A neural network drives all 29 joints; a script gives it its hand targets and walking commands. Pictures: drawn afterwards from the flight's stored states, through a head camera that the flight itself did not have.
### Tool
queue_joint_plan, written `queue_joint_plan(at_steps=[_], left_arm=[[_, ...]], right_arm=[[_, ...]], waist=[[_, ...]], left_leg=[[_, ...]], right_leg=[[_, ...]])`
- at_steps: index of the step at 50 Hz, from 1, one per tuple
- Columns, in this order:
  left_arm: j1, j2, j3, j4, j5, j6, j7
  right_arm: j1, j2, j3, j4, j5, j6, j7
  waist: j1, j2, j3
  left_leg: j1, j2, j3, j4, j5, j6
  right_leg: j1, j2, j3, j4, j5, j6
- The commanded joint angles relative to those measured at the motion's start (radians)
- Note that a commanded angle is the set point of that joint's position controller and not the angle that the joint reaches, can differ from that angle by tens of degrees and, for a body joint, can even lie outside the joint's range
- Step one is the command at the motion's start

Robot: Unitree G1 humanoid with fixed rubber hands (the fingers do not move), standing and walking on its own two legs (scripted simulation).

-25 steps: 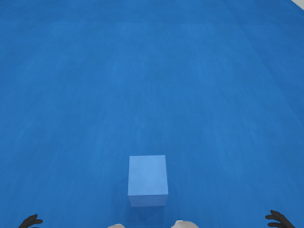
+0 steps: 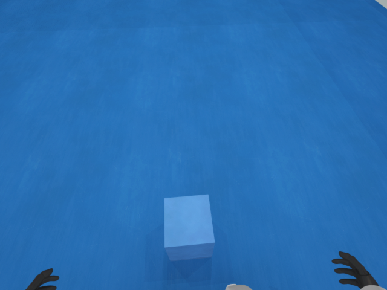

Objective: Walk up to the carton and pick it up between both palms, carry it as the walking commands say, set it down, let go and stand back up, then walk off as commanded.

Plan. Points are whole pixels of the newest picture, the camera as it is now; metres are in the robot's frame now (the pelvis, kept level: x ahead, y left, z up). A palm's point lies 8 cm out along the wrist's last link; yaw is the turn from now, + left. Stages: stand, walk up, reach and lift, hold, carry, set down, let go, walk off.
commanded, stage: walk up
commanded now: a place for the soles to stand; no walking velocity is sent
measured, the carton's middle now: (188, 228) +0.45 +0.03 -0.63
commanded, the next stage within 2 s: reach and lift in 0.86 s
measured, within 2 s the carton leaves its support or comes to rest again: neither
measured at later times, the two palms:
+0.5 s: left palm out of the picture +0.09 +0.35 -0.09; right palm out of the picture +0.10 -0.31 -0.09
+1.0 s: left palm out of the picture +0.16 +0.33 -0.07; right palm (345, 282) +0.14 -0.30 -0.08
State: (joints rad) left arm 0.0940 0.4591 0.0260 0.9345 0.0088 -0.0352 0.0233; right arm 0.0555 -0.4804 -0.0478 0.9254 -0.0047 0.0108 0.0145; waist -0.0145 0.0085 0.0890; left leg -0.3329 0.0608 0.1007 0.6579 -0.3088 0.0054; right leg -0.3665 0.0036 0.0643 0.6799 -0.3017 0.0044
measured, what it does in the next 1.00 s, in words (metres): stands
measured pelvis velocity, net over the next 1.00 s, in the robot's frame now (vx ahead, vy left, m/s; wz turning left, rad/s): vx -0.01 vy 0.02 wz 0.01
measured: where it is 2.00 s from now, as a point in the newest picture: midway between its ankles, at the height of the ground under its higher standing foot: outside the picture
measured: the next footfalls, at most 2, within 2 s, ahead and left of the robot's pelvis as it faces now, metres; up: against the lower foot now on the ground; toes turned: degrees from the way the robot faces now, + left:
none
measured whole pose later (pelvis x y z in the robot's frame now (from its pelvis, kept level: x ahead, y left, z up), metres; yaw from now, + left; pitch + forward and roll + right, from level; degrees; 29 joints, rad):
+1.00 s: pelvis -0.01 +0.02 +0.01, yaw +1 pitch -1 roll +1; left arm 0.05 0.37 0.13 0.67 0.08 0.13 -0.06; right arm 0.08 -0.37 -0.18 0.64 -0.08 0.13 0.07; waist -0.02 0.01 0.18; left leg -0.33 0.03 0.10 0.60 -0.26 0.01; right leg -0.33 -0.04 0.00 0.62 -0.28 0.02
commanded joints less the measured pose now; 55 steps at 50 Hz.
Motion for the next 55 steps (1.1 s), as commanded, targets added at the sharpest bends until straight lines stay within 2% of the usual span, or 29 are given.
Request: queue_joint_plan(at_steps=[1, 3, 5, 6, 7, 8, 9, 10, 11, 12, 13, 14, 16, 19, 21, 23, 25, 26, 28, 35, 43, 44, 45, 47, 49, 51, 55], left_arm=[[-0.019, 0.221, 0.04, -0.042, -0.002, -0.009, 0.017], [-0.032, 0.194, 0.03, -0.04, -0.003, -0.007, 0.016], [-0.002, 0.167, 0.029, -0.022, -0.01, 0.001, 0.014], [0.027, 0.165, 0.033, -0.015, -0.007, 0.004, 0.013], [0.052, 0.167, 0.038, -0.009, -0.002, 0.005, 0.011], [0.069, 0.164, 0.042, -0.003, 0.002, 0.003, 0.008], [0.08, 0.16, 0.043, 0.0, 0.007, -0.001, 0.005], [0.078, 0.171, 0.046, -0.003, 0.013, -0.007, 0.004], [0.047, 0.209, 0.05, -0.011, 0.018, -0.012, 0.003], [0.026, 0.235, 0.05, -0.013, 0.02, -0.015, 0.002], [0.022, 0.245, 0.047, -0.012, 0.02, -0.018, 0.004], [0.011, 0.244, 0.043, -0.015, 0.018, -0.017, 0.007], [-0.007, 0.203, 0.029, -0.013, 0.013, -0.014, 0.008], [0.033, 0.159, 0.029, 0.01, 0.003, -0.006, 0.001], [0.078, 0.157, 0.036, 0.025, 0.005, -0.003, -0.002], [0.085, 0.165, 0.041, 0.026, 0.009, -0.004, -0.003], [0.049, 0.191, 0.044, 0.016, 0.014, -0.007, -0.003], [0.034, 0.196, 0.042, 0.011, 0.015, -0.009, -0.002], [0.021, 0.193, 0.036, 0.006, 0.014, -0.012, 0.001], [0.025, 0.177, 0.033, 0.008, 0.007, -0.004, -0.001], [0.012, 0.185, 0.036, -0.002, 0.01, -0.001, 0.0], [-0.147, 0.086, 0.145, -0.353, 0.038, 0.055, -0.059], [-0.092, 0.079, 0.128, -0.329, 0.053, 0.099, -0.065], [-0.023, 0.082, 0.15, -0.3, 0.07, 0.163, -0.08], [-0.015, 0.068, 0.16, -0.328, 0.087, 0.197, -0.087], [-0.034, 0.059, 0.158, -0.382, 0.093, 0.204, -0.089], [-0.101, 0.028, 0.156, -0.458, 0.105, 0.201, -0.081]], right_arm=[[0.013, -0.152, -0.041, -0.036, -0.004, -0.001, 0.006], [0.009, -0.18, -0.053, -0.03, -0.007, -0.002, 0.009], [-0.018, -0.192, -0.056, -0.038, -0.008, 0.003, 0.011], [-0.048, -0.197, -0.058, -0.053, -0.011, 0.007, 0.011], [-0.068, -0.196, -0.059, -0.066, -0.013, 0.009, 0.011], [-0.078, -0.189, -0.057, -0.072, -0.013, 0.011, 0.01], [-0.077, -0.178, -0.052, -0.071, -0.014, 0.012, 0.009], [-0.061, -0.163, -0.046, -0.067, -0.012, 0.013, 0.008], [-0.053, -0.158, -0.046, -0.064, -0.006, 0.017, 0.008], [-0.053, -0.148, -0.048, -0.061, 0.0, 0.02, 0.007], [-0.04, -0.133, -0.047, -0.053, 0.002, 0.02, 0.008], [-0.029, -0.127, -0.047, -0.044, 0.001, 0.018, 0.01], [-0.016, -0.138, -0.052, -0.028, -0.006, 0.008, 0.013], [-0.042, -0.165, -0.052, -0.021, -0.009, 0.0, 0.016], [-0.078, -0.166, -0.049, -0.029, -0.011, 0.003, 0.015], [-0.079, -0.156, -0.047, -0.033, -0.01, 0.007, 0.013], [-0.062, -0.144, -0.047, -0.031, -0.005, 0.012, 0.011], [-0.053, -0.137, -0.046, -0.029, -0.002, 0.013, 0.012], [-0.045, -0.13, -0.045, -0.027, 0.001, 0.011, 0.014], [-0.053, -0.143, -0.044, -0.028, -0.001, 0.007, 0.014], [-0.051, -0.135, -0.046, -0.038, -0.001, 0.011, 0.014], [-0.073, 0.0, -0.148, -0.389, -0.074, 0.032, 0.024], [-0.079, -0.001, -0.167, -0.384, -0.069, 0.069, 0.041], [-0.051, -0.073, -0.196, -0.381, -0.087, 0.114, 0.054], [0.004, -0.053, -0.196, -0.382, -0.091, 0.137, 0.051], [0.033, -0.025, -0.194, -0.398, -0.086, 0.14, 0.05], [0.009, 0.018, -0.207, -0.412, -0.074, 0.138, 0.043]], waist=[[-0.005, -0.093, -0.147], [-0.007, -0.03, -0.15], [0.011, 0.057, -0.137], [0.025, 0.095, -0.128], [0.037, 0.107, -0.117], [0.044, 0.107, -0.109], [0.047, 0.103, -0.104], [0.04, 0.072, -0.101], [0.018, -0.011, -0.088], [0.001, -0.063, -0.081], [-0.005, -0.093, -0.089], [-0.012, -0.098, -0.089], [-0.02, -0.055, -0.097], [0.018, 0.027, -0.098], [0.042, 0.068, -0.085], [0.039, 0.063, -0.076], [0.013, 0.004, -0.067], [0.004, -0.014, -0.076], [-0.001, -0.027, -0.101], [0.016, -0.005, -0.115], [0.011, -0.025, -0.12], [0.051, -0.045, 0.033], [0.054, -0.038, 0.017], [0.025, -0.053, 0.007], [0.004, -0.037, -0.037], [-0.014, -0.036, -0.089], [-0.03, -0.004, -0.112]], left_leg=[[0.124, 0.036, -0.118, -0.05, 0.083, 0.063], [0.136, 0.107, -0.158, -0.129, 0.105, 0.095], [0.083, 0.194, -0.202, -0.228, 0.081, 0.156], [0.049, 0.224, -0.219, -0.247, 0.071, 0.179], [0.013, 0.237, -0.224, -0.244, 0.057, 0.191], [-0.014, 0.232, -0.213, -0.223, 0.047, 0.187], [-0.027, 0.215, -0.193, -0.188, 0.036, 0.168], [-0.042, 0.18, -0.163, -0.147, 0.002, 0.131], [-0.012, 0.111, -0.109, -0.092, -0.065, 0.081], [0.035, 0.057, -0.095, -0.045, -0.106, 0.05], [0.072, 0.026, -0.096, -0.021, -0.103, 0.039], [0.102, 0.017, -0.1, -0.039, -0.099, 0.04], [0.16, 0.064, -0.145, -0.137, -0.107, 0.061], [0.067, 0.177, -0.199, -0.282, -0.134, 0.114], [0.021, 0.192, -0.186, -0.29, -0.114, 0.127], [0.016, 0.154, -0.141, -0.252, -0.142, 0.103], [0.058, 0.095, -0.092, -0.187, -0.145, 0.065], [0.083, 0.078, -0.089, -0.168, -0.12, 0.057], [0.132, 0.071, -0.094, -0.156, -0.067, 0.056], [0.129, 0.114, -0.095, -0.208, -0.02, 0.073], [0.15, 0.096, -0.076, -0.182, 0.001, 0.066], [-0.067, -0.108, -0.044, -0.179, -0.015, -0.016], [0.078, -0.102, -0.065, -0.179, -0.019, -0.016], [0.19, -0.108, -0.059, -0.157, -0.046, -0.023], [0.187, -0.104, -0.076, -0.139, -0.055, -0.019], [0.184, -0.098, -0.086, -0.124, -0.026, -0.013], [0.11, -0.095, -0.087, -0.065, 0.033, -0.015]], right_leg=[[-0.018, -0.162, 0.223, -0.164, 0.236, -0.118], [-0.035, -0.081, 0.11, -0.085, 0.13, -0.067], [0.006, 0.004, -0.033, 0.055, 0.05, -0.035], [0.023, 0.012, -0.061, 0.104, -0.025, -0.035], [0.045, 0.006, -0.072, 0.124, -0.074, -0.039], [0.07, -0.007, -0.071, 0.104, -0.08, -0.045], [0.094, -0.021, -0.052, 0.046, -0.055, -0.051], [0.107, -0.05, 0.009, -0.031, 0.003, -0.06], [0.036, -0.11, 0.123, -0.128, 0.03, -0.086], [-0.03, -0.152, 0.213, -0.19, 0.035, -0.112], [-0.06, -0.182, 0.267, -0.229, 0.025, -0.131], [-0.082, -0.186, 0.265, -0.237, 0.018, -0.131], [-0.113, -0.133, 0.168, -0.196, -0.002, -0.089], [0.015, -0.026, -0.021, -0.048, 0.021, -0.04], [0.068, -0.024, -0.038, -0.031, 0.009, -0.042], [0.067, -0.052, 0.004, -0.082, 0.066, -0.054], [0.008, -0.099, 0.09, -0.155, 0.12, -0.071], [-0.01, -0.112, 0.124, -0.173, 0.133, -0.078], [-0.028, -0.12, 0.146, -0.188, 0.139, -0.081], [0.014, -0.08, 0.073, -0.143, 0.166, -0.057], [0.009, -0.094, 0.108, -0.165, 0.195, -0.065], [-0.038, 0.039, -0.11, -0.179, -0.013, 0.022], [-0.098, 0.029, -0.092, -0.227, -0.054, 0.007], [-0.141, 0.022, -0.102, -0.24, -0.104, 0.0], [-0.071, 0.017, -0.1, -0.211, -0.089, -0.008], [-0.026, 0.019, -0.098, -0.183, -0.052, -0.004], [-0.01, 0.036, -0.092, -0.1, 0.033, 0.01]])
